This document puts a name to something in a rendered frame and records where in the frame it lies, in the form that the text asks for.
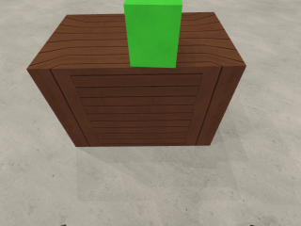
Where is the carton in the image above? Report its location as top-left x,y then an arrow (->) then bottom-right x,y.
123,0 -> 182,68

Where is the pedestal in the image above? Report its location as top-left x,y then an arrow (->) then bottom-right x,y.
27,12 -> 246,147

